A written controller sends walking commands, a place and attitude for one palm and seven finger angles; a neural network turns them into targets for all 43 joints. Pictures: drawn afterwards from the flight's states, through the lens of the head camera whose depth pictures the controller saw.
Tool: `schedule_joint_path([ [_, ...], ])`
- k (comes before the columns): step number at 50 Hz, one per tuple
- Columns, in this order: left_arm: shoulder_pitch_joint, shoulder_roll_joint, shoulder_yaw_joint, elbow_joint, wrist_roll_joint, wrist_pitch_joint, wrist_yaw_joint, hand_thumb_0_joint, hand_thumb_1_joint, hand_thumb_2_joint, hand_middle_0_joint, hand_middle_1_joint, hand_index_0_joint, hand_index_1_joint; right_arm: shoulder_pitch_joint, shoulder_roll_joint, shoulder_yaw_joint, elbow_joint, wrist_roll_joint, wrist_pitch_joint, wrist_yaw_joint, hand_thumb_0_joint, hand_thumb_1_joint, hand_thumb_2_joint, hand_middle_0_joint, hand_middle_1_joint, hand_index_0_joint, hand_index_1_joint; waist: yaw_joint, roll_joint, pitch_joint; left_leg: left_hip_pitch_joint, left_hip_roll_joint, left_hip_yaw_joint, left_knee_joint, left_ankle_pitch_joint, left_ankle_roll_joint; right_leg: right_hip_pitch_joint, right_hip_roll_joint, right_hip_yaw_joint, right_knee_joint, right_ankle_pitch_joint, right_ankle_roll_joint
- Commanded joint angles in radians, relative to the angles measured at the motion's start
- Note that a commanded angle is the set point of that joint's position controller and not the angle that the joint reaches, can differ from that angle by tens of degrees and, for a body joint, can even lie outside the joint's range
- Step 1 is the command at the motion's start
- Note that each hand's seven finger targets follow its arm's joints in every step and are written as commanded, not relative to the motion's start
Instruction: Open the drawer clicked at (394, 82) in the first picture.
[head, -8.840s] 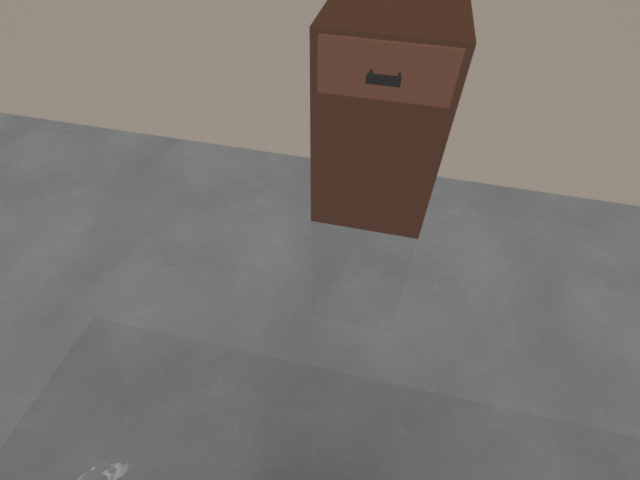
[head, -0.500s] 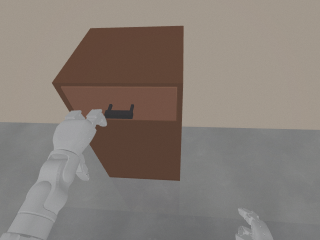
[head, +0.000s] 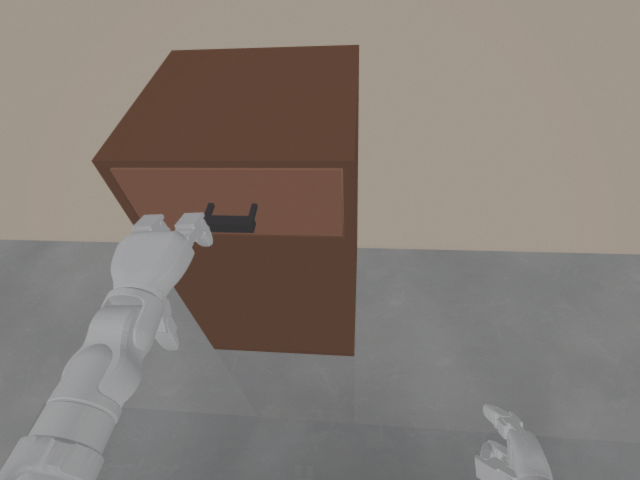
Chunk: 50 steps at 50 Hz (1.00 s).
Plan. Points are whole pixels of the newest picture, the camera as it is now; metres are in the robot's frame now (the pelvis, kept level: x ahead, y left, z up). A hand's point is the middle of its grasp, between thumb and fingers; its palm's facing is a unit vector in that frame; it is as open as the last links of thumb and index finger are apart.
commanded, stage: move the hooked fingers above the handle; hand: left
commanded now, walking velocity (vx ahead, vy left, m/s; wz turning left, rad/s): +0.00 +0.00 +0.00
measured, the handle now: (229, 216) +0.56 +0.26 -0.06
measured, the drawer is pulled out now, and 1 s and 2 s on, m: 0.00 0.00 0.00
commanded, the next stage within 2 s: lower the fingers behind the handle in 2.00 s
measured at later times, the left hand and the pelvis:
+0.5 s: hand (192, 247) +0.40 +0.25 +0.04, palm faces -0.02 -0.01 -1.00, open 13.8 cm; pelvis +0.00 +0.00 -0.01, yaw -1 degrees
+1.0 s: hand (200, 227) +0.46 +0.27 +0.01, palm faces -0.05 +0.00 -1.00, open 13.8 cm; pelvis +0.00 +0.02 -0.03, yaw -1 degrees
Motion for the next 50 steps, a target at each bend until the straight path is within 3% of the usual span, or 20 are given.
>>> schedule_joint_path([
  [1, -0.408, 0.234, 0.146, -0.111, 0.011, -0.040, 0.048, 0.000, -0.500, 0.300, -0.300, -1.200, -0.300, -1.200, -0.034, -0.113, -0.047, -0.121, -0.006, -0.041, -0.013, 0.000, -0.900, -0.900, 0.200, 0.300, 0.200, 0.300, -0.031, -0.069, -0.273, -0.046, -0.027, 0.013, -0.031, 0.235, 0.015, 0.194, 0.002, 0.046, -0.036, 0.173, -0.010],
  [3, -0.419, 0.246, 0.160, -0.083, 0.016, -0.053, 0.054, 0.000, -0.500, 0.300, -0.300, -1.200, -0.300, -1.200, -0.018, -0.115, -0.054, -0.124, -0.007, -0.043, -0.012, 0.000, -0.900, -0.900, 0.200, 0.300, 0.200, 0.300, -0.028, -0.055, -0.308, -0.055, -0.029, 0.011, -0.016, 0.251, 0.015, 0.200, 0.005, 0.049, -0.020, 0.194, -0.011],
  [5, -0.461, 0.222, 0.132, -0.046, 0.019, -0.064, 0.058, 0.000, -0.500, 0.300, -0.300, -1.200, -0.300, -1.200, 0.000, -0.116, -0.057, -0.117, -0.007, -0.041, -0.009, 0.000, -0.900, -0.900, 0.200, 0.300, 0.200, 0.300, -0.042, -0.055, -0.298, -0.068, -0.027, 0.012, -0.005, 0.256, 0.014, 0.170, 0.003, 0.042, -0.008, 0.204, -0.011],
  [6, -0.441, 0.226, 0.141, -0.024, 0.021, -0.066, 0.061, 0.000, -0.500, 0.300, -0.300, -1.200, -0.300, -1.200, 0.008, -0.117, -0.061, -0.120, -0.006, -0.039, -0.008, 0.000, -0.900, -0.900, 0.200, 0.300, 0.200, 0.300, -0.034, -0.056, -0.313, -0.074, -0.028, 0.013, 0.002, 0.263, 0.015, 0.171, 0.005, 0.042, 0.000, 0.208, -0.013],
  [7, -0.471, 0.214, 0.123, -0.020, 0.021, -0.068, 0.063, 0.000, -0.500, 0.300, -0.300, -1.200, -0.300, -1.200, 0.012, -0.119, -0.063, -0.119, -0.007, -0.037, -0.008, 0.000, -0.900, -0.900, 0.200, 0.300, 0.200, 0.300, -0.045, -0.053, -0.320, -0.072, -0.027, 0.016, 0.011, 0.266, 0.016, 0.163, 0.003, 0.044, 0.003, 0.223, -0.011],
  [9, -0.495, 0.256, 0.160, 0.031, 0.026, -0.070, 0.070, 0.000, -0.500, 0.300, -0.300, -1.200, -0.300, -1.200, 0.034, -0.127, -0.066, -0.111, -0.006, -0.033, -0.008, 0.000, -0.900, -0.900, 0.200, 0.300, 0.200, 0.300, -0.050, -0.093, -0.326, -0.106, -0.027, 0.015, 0.019, 0.262, 0.018, 0.168, 0.004, 0.044, 0.014, 0.228, -0.008],
  [10, -0.481, 0.262, 0.171, 0.045, 0.026, -0.073, 0.073, 0.000, -0.500, 0.300, -0.300, -1.200, -0.300, -1.200, 0.038, -0.127, -0.070, -0.115, -0.006, -0.031, -0.008, 0.000, -0.900, -0.900, 0.200, 0.300, 0.200, 0.300, -0.038, -0.086, -0.339, -0.119, -0.029, 0.017, 0.022, 0.267, 0.019, 0.182, 0.002, 0.048, 0.020, 0.240, -0.008],
  [13, -0.508, 0.286, 0.193, 0.068, 0.029, -0.086, 0.089, 0.000, -0.500, 0.300, -0.300, -1.200, -0.300, -1.200, 0.061, -0.132, -0.078, -0.108, -0.008, -0.025, -0.007, 0.000, -0.900, -0.900, 0.200, 0.300, 0.200, 0.300, -0.046, -0.080, -0.377, -0.128, -0.028, 0.014, 0.038, 0.285, 0.022, 0.186, 0.004, 0.051, 0.033, 0.265, -0.008],
  [15, -0.539, 0.276, 0.183, 0.108, 0.030, -0.093, 0.099, 0.000, -0.500, 0.300, -0.300, -1.200, -0.300, -1.200, 0.078, -0.133, -0.080, -0.101, -0.004, -0.021, -0.008, 0.000, -0.900, -0.900, 0.200, 0.300, 0.200, 0.300, -0.058, -0.089, -0.357, -0.146, -0.025, 0.017, 0.042, 0.277, 0.023, 0.161, 0.003, 0.046, 0.040, 0.261, -0.006],
  [20, -0.599, 0.313, 0.212, 0.145, 0.052, -0.117, 0.134, 0.000, -0.500, 0.300, -0.300, -1.200, -0.300, -1.200, 0.120, -0.137, -0.098, -0.085, -0.009, -0.018, -0.003, 0.000, -0.900, -0.900, 0.200, 0.300, 0.200, 0.300, -0.059, -0.030, -0.428, -0.133, -0.023, 0.016, 0.065, 0.323, 0.022, 0.145, 0.009, 0.045, 0.065, 0.291, -0.013],
  [23, -0.644, 0.264, 0.168, 0.195, 0.051, -0.116, 0.144, 0.000, -0.500, 0.300, -0.300, -1.200, -0.300, -1.200, 0.141, -0.142, -0.102, -0.070, -0.008, -0.012, 0.004, 0.000, -0.900, -0.900, 0.200, 0.300, 0.200, 0.300, -0.088, -0.058, -0.413, -0.140, -0.019, 0.008, 0.074, 0.333, 0.022, 0.107, 0.015, 0.035, 0.068, 0.291, -0.012],
  [25, -0.619, 0.320, 0.219, 0.253, 0.053, -0.115, 0.151, 0.000, -0.500, 0.300, -0.300, -1.200, -0.300, -1.200, 0.157, -0.149, -0.105, -0.064, -0.008, -0.010, 0.004, 0.000, -0.900, -0.900, 0.200, 0.300, 0.200, 0.300, -0.073, -0.085, -0.418, -0.167, -0.019, 0.015, 0.073, 0.306, 0.025, 0.124, 0.014, 0.040, 0.069, 0.279, -0.009],
  [27, -0.665, 0.298, 0.187, 0.288, 0.060, -0.114, 0.153, 0.000, -0.500, 0.300, -0.300, -1.200, -0.300, -1.200, 0.163, -0.148, -0.102, -0.063, -0.007, -0.005, 0.003, 0.000, -0.900, -0.900, 0.200, 0.300, 0.200, 0.300, -0.087, -0.073, -0.399, -0.187, -0.021, 0.016, 0.074, 0.283, 0.026, 0.103, 0.013, 0.039, 0.069, 0.263, -0.009],
  [30, -0.718, 0.353, 0.219, 0.335, 0.074, -0.124, 0.164, 0.000, -0.500, 0.300, -0.300, -1.200, -0.300, -1.200, 0.184, -0.156, -0.104, -0.054, -0.010, -0.002, 0.000, 0.000, -0.900, -0.900, 0.200, 0.300, 0.200, 0.300, -0.092, -0.064, -0.420, -0.198, -0.020, 0.016, 0.082, 0.274, 0.029, 0.092, 0.014, 0.041, 0.075, 0.250, -0.009],
  [38, -0.842, 0.332, 0.176, 0.449, 0.090, -0.151, 0.180, 0.000, -0.500, 0.300, -0.300, -1.200, -0.300, -1.200, 0.240, -0.165, -0.106, -0.035, -0.016, 0.001, 0.007, 0.000, -0.900, -0.900, 0.200, 0.300, 0.200, 0.300, -0.137, -0.044, -0.415, -0.212, -0.013, -0.007, 0.114, 0.259, 0.024, -0.021, 0.026, 0.028, 0.093, 0.192, -0.015],
  [39, -0.873, 0.326, 0.162, 0.459, 0.091, -0.151, 0.182, 0.000, -0.500, 0.300, -0.300, -1.200, -0.300, -1.200, 0.250, -0.166, -0.106, -0.032, -0.017, 0.001, 0.007, 0.000, -0.900, -0.900, 0.200, 0.300, 0.200, 0.300, -0.146, -0.028, -0.419, -0.208, -0.011, -0.007, 0.119, 0.246, 0.024, -0.044, 0.025, 0.027, 0.097, 0.177, -0.013],
  [40, -0.897, 0.357, 0.184, 0.463, 0.096, -0.155, 0.188, 0.000, -0.500, 0.300, -0.300, -1.200, -0.300, -1.200, 0.257, -0.171, -0.108, -0.024, -0.020, 0.001, 0.007, 0.000, -0.900, -0.900, 0.200, 0.300, 0.200, 0.300, -0.149, -0.028, -0.432, -0.204, -0.009, -0.010, 0.127, 0.257, 0.024, -0.054, 0.026, 0.027, 0.102, 0.181, -0.014],
  [44, -0.955, 0.328, 0.155, 0.506, 0.103, -0.154, 0.203, 0.000, -0.500, 0.300, -0.300, -1.200, -0.300, -1.200, 0.289, -0.172, -0.109, -0.015, -0.028, 0.004, 0.013, 0.000, -0.900, -0.900, 0.200, 0.300, 0.200, 0.300, -0.168, -0.001, -0.476, -0.192, -0.006, -0.024, 0.156, 0.297, 0.018, -0.098, 0.032, 0.019, 0.126, 0.186, -0.015],
  [48, -1.012, 0.374, 0.182, 0.568, 0.111, -0.137, 0.214, 0.000, -0.500, 0.300, -0.300, -1.200, -0.300, -1.200, 0.312, -0.185, -0.106, -0.002, -0.034, 0.009, 0.016, 0.000, -0.900, -0.900, 0.200, 0.300, 0.200, 0.300, -0.177, -0.007, -0.490, -0.225, -0.004, -0.029, 0.177, 0.292, 0.018, -0.126, 0.035, 0.015, 0.143, 0.173, -0.016],
  [50, -1.046, 0.364, 0.165, 0.583, 0.120, -0.130, 0.219, 0.000, -0.500, 0.300, -0.300, -1.200, -0.300, -1.200, 0.327, -0.188, -0.107, 0.002, -0.037, 0.009, 0.018, 0.000, -0.900, -0.900, 0.200, 0.300, 0.200, 0.300, -0.187, 0.021, -0.496, -0.211, 0.003, -0.038, 0.188, 0.309, 0.013, -0.164, 0.036, 0.011, 0.154, 0.169, -0.015],
])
